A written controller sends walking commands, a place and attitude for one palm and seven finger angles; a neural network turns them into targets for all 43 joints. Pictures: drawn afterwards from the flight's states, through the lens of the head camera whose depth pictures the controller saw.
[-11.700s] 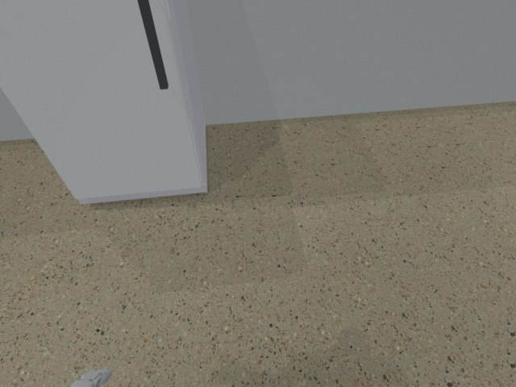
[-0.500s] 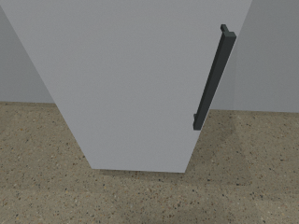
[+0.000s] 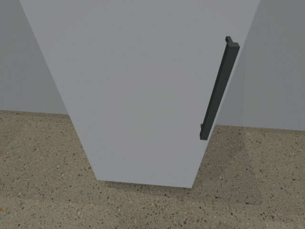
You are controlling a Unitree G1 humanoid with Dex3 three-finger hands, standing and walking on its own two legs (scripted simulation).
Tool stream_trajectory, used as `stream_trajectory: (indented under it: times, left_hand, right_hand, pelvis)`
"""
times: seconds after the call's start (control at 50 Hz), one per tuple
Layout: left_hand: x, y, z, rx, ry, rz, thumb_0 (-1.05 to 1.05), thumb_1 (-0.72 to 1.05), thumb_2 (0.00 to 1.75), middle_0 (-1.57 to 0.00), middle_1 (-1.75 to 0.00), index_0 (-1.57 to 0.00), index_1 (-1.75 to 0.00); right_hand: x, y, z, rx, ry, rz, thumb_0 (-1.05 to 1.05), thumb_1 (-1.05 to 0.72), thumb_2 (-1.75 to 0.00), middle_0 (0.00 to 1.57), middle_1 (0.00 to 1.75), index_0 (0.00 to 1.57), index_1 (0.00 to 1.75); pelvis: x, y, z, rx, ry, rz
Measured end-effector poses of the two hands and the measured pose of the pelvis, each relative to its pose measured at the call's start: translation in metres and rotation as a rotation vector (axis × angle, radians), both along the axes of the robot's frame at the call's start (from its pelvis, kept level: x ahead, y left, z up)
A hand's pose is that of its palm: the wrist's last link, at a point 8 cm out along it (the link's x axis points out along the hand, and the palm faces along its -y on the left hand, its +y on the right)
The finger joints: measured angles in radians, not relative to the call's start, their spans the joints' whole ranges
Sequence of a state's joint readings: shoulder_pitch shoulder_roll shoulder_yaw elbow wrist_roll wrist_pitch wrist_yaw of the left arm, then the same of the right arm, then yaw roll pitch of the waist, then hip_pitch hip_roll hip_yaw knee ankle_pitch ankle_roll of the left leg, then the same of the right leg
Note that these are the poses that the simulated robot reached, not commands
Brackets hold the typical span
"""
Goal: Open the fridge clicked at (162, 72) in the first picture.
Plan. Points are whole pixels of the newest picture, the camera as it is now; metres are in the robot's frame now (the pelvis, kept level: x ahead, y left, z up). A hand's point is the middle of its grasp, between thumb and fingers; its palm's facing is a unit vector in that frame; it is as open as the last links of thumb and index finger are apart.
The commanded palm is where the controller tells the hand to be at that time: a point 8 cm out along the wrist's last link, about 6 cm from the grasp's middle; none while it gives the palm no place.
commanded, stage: come to a stop and stand still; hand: right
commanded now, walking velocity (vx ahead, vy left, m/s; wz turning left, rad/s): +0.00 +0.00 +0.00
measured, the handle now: (213, 96) +0.51 -0.16 +0.10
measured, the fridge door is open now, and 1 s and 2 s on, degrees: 0 0 0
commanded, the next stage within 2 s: look again from close up in 0.44 s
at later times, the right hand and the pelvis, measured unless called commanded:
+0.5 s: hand out of the picture +0.01 -0.25 -0.16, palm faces -0.02 +0.95 -0.31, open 7.4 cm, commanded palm none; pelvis -0.03 -0.02 +0.01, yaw +0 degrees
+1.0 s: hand out of the picture +0.02 -0.25 -0.16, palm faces -0.03 +0.96 -0.30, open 7.4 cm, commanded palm none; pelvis -0.01 -0.02 +0.01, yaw -1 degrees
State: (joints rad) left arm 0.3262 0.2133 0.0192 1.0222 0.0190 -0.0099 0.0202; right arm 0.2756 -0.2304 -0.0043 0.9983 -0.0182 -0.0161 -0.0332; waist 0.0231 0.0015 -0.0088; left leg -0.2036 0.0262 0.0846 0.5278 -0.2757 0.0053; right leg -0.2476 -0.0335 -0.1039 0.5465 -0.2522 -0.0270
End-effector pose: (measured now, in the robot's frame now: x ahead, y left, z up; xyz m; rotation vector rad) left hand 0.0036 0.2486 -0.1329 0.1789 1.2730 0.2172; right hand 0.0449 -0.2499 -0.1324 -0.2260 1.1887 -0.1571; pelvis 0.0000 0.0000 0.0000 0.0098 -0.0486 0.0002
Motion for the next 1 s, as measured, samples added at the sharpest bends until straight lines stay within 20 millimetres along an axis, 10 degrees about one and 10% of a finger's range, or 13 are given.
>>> stream_trajectory:
  times: [0.22, 0.66, 1.0]
  left_hand:
    - [0.027, 0.004, 0.013, 0.026, -0.105, -0.055, 0.01, 0.91, 0.90, -0.20, -0.30, -0.21, -0.30]
    - [0.021, 0.012, 0.020, 0.063, -0.016, -0.084, 0.01, 0.91, 0.90, -0.20, -0.30, -0.21, -0.30]
    - [0.036, 0.003, 0.017, 0.032, -0.011, -0.083, 0.01, 0.91, 0.90, -0.20, -0.30, -0.21, -0.30]
  right_hand:
    - [0.016, -0.030, 0.018, -0.050, -0.091, 0.040, 0.01, -0.90, -0.90, 0.20, 0.30, 0.20, 0.30]
    - [-0.060, -0.047, 0.008, -0.045, 0.131, -0.010, 0.01, -0.90, -0.90, 0.20, 0.30, 0.20, 0.30]
    - [-0.026, -0.041, 0.011, -0.041, 0.089, 0.006, 0.01, -0.90, -0.90, 0.20, 0.30, 0.20, 0.30]
  pelvis:
    - [-0.018, -0.011, 0.003, 0.000, -0.010, 0.005]
    - [-0.024, -0.021, 0.008, 0.001, 0.003, -0.011]
    - [-0.014, -0.020, 0.011, -0.003, 0.007, -0.012]
